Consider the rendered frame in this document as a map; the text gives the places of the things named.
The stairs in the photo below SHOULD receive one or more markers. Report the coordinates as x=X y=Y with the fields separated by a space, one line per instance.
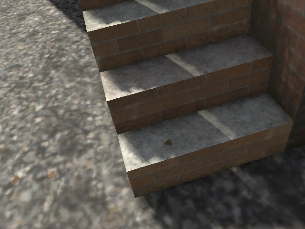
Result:
x=186 y=86

